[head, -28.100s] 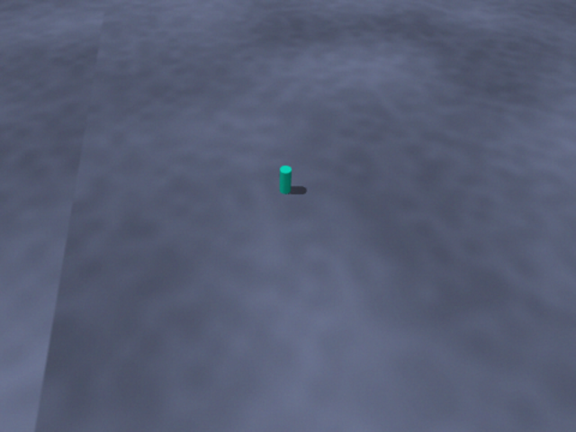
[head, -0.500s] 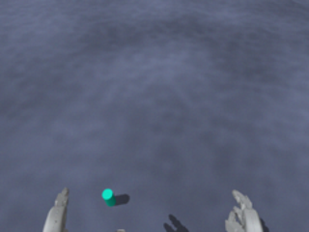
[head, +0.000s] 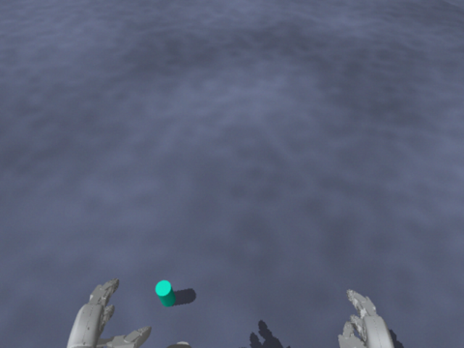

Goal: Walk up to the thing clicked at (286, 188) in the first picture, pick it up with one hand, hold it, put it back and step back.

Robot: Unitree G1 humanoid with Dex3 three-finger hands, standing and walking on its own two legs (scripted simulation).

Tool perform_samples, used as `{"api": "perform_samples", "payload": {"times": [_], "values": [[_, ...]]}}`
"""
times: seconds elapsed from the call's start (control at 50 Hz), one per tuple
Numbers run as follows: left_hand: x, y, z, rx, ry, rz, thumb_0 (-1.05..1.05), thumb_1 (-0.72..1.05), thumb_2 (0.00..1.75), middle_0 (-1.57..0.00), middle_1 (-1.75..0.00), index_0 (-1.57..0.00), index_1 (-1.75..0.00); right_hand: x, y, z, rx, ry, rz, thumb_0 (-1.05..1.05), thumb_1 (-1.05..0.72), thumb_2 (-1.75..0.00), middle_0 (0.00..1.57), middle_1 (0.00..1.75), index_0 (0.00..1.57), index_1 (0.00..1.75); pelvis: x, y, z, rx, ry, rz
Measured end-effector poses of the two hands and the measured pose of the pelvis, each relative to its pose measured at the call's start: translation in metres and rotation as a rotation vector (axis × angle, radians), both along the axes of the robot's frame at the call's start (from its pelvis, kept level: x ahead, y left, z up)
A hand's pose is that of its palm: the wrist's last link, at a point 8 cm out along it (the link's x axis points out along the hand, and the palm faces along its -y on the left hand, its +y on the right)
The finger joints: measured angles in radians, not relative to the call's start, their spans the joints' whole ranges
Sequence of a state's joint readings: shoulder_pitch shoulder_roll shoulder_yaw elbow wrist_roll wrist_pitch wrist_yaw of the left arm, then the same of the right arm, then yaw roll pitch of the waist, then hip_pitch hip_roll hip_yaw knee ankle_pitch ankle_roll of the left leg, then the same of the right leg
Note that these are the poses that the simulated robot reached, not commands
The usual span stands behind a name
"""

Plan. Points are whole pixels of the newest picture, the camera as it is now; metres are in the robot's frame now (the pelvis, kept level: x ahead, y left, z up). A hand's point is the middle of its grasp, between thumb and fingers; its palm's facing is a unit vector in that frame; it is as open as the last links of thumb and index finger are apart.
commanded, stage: stand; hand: left
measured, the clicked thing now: (166, 294) +0.41 +0.24 -0.66
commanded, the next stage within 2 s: none
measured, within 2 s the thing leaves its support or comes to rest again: neither
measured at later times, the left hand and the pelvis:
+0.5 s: hand out of the picture +0.05 +0.26 -0.11, palm faces +0.00 -0.94 -0.34, open 7.4 cm; pelvis +0.00 +0.02 +0.05, yaw +0 degrees
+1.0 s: hand out of the picture +0.02 +0.26 -0.11, palm faces +0.00 -0.94 -0.34, open 7.4 cm; pelvis -0.02 +0.01 +0.05, yaw +1 degrees
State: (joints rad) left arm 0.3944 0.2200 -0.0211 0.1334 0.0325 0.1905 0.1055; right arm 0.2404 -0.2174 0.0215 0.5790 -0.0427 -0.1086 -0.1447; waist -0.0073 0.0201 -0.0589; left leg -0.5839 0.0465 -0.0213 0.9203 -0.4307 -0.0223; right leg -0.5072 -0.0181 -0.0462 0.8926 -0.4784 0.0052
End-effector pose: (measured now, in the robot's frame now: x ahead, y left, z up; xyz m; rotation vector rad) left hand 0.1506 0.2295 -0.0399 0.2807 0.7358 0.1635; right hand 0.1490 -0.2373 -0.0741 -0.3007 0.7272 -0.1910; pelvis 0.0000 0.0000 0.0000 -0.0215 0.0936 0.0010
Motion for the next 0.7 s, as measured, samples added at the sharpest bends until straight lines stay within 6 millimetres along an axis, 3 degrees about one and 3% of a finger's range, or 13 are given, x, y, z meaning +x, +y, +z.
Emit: {"api": "perform_samples", "payload": {"times": [0.12, 0.24, 0.46, 0.7], "values": [[-0.016, 0.030, -0.027, 0.019, 0.124, -0.037, 0.00, 0.60, 0.83, -0.21, -0.29, -0.20, -0.29, -0.023, -0.021, -0.011, -0.006, 0.233, 0.051, 0.01, -0.90, -0.89, 0.21, 0.30, 0.21, 0.30, -0.003, 0.001, 0.011, 0.022, -0.059, 0.004], [-0.052, 0.059, -0.037, 0.037, 0.275, 0.027, 0.01, 0.81, 0.88, -0.21, -0.30, -0.20, -0.29, -0.053, -0.038, -0.005, -0.018, 0.341, -0.013, 0.01, -0.90, -0.89, 0.21, 0.30, 0.21, 0.30, 0.000, 0.007, 0.023, 0.022, -0.091, 0.003], [-0.104, 0.076, -0.038, 0.027, 0.463, 0.108, 0.01, 0.90, 0.89, -0.21, -0.30, -0.20, -0.29, -0.087, -0.029, -0.002, 0.010, 0.475, -0.057, 0.00, -0.90, -0.90, 0.21, 0.30, 0.20, 0.30, -0.002, 0.015, 0.043, 0.018, -0.139, 0.005], [-0.125, 0.077, -0.032, 0.021, 0.511, 0.127, 0.01, 0.91, 0.89, -0.21, -0.30, -0.20, -0.30, -0.093, -0.024, 0.000, 0.039, 0.490, -0.061, 0.00, -0.90, -0.89, 0.21, 0.30, 0.20, 0.30, -0.012, 0.017, 0.052, 0.022, -0.163, 0.011]]}}
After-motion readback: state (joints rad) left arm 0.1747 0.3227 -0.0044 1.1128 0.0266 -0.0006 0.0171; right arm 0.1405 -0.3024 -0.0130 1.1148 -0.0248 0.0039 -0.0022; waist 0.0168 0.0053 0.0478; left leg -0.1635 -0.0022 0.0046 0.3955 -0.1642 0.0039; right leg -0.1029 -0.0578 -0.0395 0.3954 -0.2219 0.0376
